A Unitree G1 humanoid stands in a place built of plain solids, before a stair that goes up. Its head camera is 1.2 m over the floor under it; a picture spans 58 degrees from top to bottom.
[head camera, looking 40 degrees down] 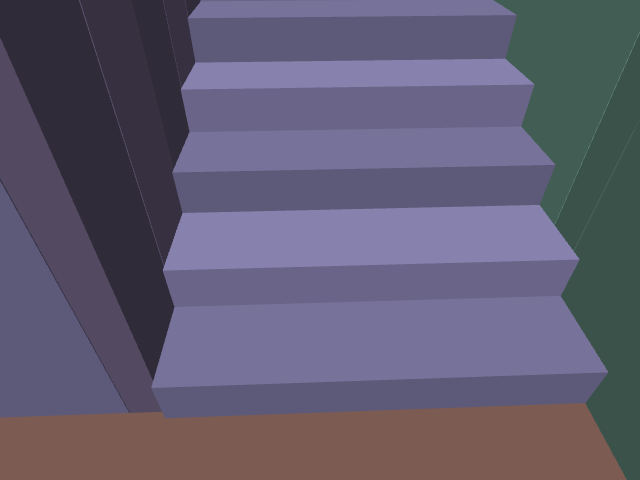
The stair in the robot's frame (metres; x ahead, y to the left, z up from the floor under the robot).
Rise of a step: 0.16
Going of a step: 0.28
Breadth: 1.24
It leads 2 degrees to the left of straight ahead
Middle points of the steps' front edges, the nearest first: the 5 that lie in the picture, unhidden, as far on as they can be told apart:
0.65 -0.17 0.16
0.93 -0.16 0.32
1.22 -0.15 0.48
1.50 -0.14 0.64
1.78 -0.13 0.80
